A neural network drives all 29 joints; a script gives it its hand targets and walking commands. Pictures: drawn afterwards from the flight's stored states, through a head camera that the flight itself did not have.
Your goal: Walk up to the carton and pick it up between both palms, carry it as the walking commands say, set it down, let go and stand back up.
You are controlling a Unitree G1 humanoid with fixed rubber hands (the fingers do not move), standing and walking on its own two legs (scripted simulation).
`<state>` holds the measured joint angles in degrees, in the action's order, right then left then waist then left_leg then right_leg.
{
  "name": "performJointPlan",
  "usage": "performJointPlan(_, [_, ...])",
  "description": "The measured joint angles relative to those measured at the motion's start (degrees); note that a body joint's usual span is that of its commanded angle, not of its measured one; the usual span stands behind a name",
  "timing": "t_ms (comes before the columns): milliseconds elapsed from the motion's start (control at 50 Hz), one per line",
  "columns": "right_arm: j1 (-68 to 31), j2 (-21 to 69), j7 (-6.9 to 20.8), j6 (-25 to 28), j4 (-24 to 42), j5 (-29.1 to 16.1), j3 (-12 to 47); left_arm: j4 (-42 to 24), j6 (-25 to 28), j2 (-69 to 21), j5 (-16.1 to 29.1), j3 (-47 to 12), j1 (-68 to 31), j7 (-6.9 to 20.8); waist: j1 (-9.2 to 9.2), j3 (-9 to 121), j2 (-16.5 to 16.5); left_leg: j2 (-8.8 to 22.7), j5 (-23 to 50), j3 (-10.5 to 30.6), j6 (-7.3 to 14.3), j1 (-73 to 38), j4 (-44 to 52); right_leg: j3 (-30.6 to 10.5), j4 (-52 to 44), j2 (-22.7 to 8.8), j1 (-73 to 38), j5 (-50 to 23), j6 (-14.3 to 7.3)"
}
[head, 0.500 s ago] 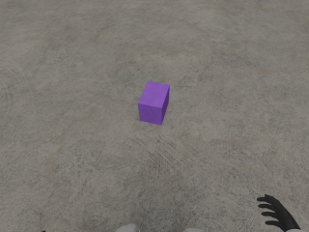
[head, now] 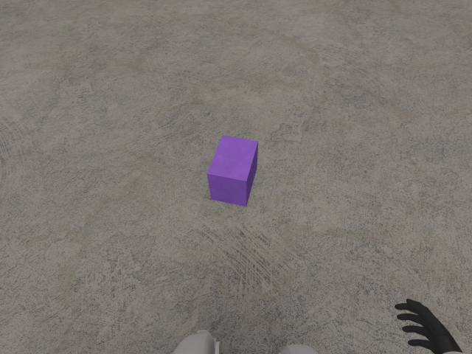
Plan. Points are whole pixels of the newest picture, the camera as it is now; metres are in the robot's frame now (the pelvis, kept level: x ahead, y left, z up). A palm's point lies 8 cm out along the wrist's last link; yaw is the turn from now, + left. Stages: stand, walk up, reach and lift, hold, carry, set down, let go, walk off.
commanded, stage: walk up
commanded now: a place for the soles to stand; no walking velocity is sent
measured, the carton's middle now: (234, 170) +0.97 +0.03 -0.63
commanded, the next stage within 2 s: none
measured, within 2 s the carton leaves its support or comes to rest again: neither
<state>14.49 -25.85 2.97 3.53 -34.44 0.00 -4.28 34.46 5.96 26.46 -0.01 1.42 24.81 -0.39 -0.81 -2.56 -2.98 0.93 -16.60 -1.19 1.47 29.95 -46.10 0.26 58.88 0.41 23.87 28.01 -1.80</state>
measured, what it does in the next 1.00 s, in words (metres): walks ahead: right foot, then left foot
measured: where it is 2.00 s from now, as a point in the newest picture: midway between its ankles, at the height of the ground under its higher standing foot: (233, 281)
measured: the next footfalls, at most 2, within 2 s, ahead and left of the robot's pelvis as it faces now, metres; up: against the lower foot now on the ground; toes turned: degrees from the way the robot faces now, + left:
right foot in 0.22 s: +0.13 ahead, -0.14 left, +0.00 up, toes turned -1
left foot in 0.46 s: +0.21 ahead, +0.11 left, +0.00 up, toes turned +1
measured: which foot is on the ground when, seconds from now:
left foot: down 0.00-0.20, up 0.22-0.44, down 0.46-0.84, up 0.86-1.00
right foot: up 0.00-0.20, down 0.22-0.48, up 0.50-0.82, down 0.84-1.00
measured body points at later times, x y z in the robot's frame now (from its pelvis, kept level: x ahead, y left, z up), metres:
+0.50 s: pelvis +0.10 +0.02 -0.01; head +0.14 +0.01 +0.44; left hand +0.18 +0.36 -0.07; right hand +0.24 -0.30 -0.08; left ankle +0.17 +0.11 -0.70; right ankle +0.09 -0.13 -0.69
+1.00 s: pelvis +0.20 +0.03 +0.00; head +0.22 +0.01 +0.45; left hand +0.28 +0.36 -0.06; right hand +0.33 -0.30 -0.08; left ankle +0.25 +0.13 -0.68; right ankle +0.23 -0.11 -0.70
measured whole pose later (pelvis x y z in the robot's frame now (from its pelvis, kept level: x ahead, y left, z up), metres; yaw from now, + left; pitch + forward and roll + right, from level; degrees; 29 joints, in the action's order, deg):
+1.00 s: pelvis +0.20 +0.03 +0.00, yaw -2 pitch +0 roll -2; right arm 15.7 -26.6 3.3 2.6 -34.5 0.0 -4.7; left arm 34.7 7.6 26.8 0.0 2.0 25.0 -0.4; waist -0.1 -3.4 -4.5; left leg 2.3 -25.7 -2.4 3.4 31.2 -57.4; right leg 1.1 45.1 -0.2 24.2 20.8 -1.7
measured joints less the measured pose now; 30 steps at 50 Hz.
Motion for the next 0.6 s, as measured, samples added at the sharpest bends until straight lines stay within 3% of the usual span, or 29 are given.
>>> performJointPlan(80, [0.1, 0.1, 0.0, 0.0, 0.0, 0.0, 0.1, 0.0, 0.3, 0.3, 0.0, 0.0, -2.8, 0.5, 0.4, 0.0, 1.3, 0.3, -0.8, -0.1, 0.1, -4.4, 3.3, -0.1, 4.7, -0.2, 3.4, 0.1, 0.0])
performJointPlan(180, [0.1, -0.7, 0.0, -0.1, 0.0, 0.0, -0.4, -0.1, 1.1, 0.5, 0.0, 0.1, -3.1, 1.3, 1.09, 0.1, 1.8, 0.8, -2.7, -0.2, 0.1, -6.2, 3.2, 0.5, -7.2, -0.3, 2.9, -1.2, 0.0])
performJointPlan(220, [0.1, -0.9, 0.0, -0.5, 0.0, 0.0, -0.5, 0.0, 2.4, 1.5, 0.0, 0.4, -1.7, 0.9, 1.08, -0.1, 2.1, 1.0, -6.5, -0.2, 0.1, -4.5, -2.8, 0.6, -13.8, -0.2, 1.2, -4.7, -0.1])
performJointPlan(280, [0.1, -1.2, 0.0, -1.8, 0.0, 0.0, -0.6, 0.3, 2.0, 0.1, 0.0, 0.5, 0.2, 0.0, 0.98, -0.6, -0.4, 1.4, -7.7, 0.1, 0.1, -0.4, -15.3, 1.6, -11.3, 0.8, 0.5, -6.0, 0.2])
performJointPlan(320, [0.1, -1.3, 0.0, -1.8, 0.0, 0.0, -0.4, 0.2, 2.0, -0.2, 0.0, 0.5, 1.4, -0.3, 0.65, -0.5, -1.3, 1.3, -7.7, 0.2, 0.1, 1.8, -17.8, 1.3, -11.3, 0.8, -0.2, -4.8, 0.2])
performJointPlan(460, [0.2, -1.3, 0.0, -1.4, 0.0, 0.0, -0.4, 0.2, 1.2, 0.3, 0.0, 0.5, 2.0, -0.7, 0.09, -0.5, -2.1, 1.6, -6.9, 0.1, 0.2, 1.7, -3.8, -0.1, -11.1, -0.1, -0.7, -2.3, 0.3])
performJointPlan(500, [0.5, -1.0, 0.0, -0.7, -0.1, 0.0, -0.4, 0.3, 0.5, 0.3, 0.0, 0.5, 0.9, -0.7, 0.27, -0.6, -1.0, 0.4, -2.8, -0.9, 0.7, 0.8, -3.2, -1.1, -6.6, -1.0, 0.2, -2.1, 0.0])
performJointPlan(560, [1.1, -0.6, 0.0, -0.4, -0.1, 0.0, -0.4, 0.2, 0.1, 0.3, 0.0, 0.5, -1.4, -0.6, 0.76, -0.5, 0.1, -0.5, -3.3, -1.2, 1.7, -2.5, -1.2, -1.2, 4.0, -0.9, 2.8, -2.0, 0.0])
performJointPlan(600, [1.2, -0.4, 0.0, -0.3, -0.1, 0.0, -0.4, 0.2, 0.1, 0.6, 0.0, 0.5, -2.7, -0.2, 0.88, -0.5, 0.8, -0.6, -3.0, -1.3, 1.8, -4.8, 1.1, -1.2, 4.8, -1.0, 4.0, -2.1, 0.0])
